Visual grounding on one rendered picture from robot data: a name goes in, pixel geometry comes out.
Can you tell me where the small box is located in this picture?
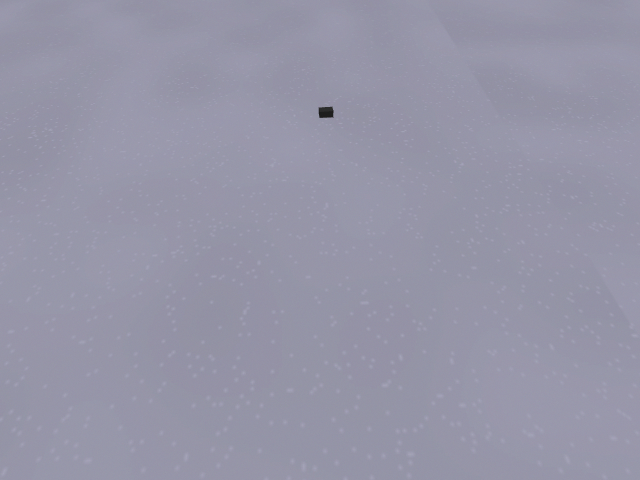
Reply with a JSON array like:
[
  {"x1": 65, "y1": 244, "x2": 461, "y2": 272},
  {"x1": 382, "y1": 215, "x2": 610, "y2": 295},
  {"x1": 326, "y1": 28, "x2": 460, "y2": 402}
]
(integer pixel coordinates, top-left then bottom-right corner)
[{"x1": 319, "y1": 107, "x2": 333, "y2": 118}]

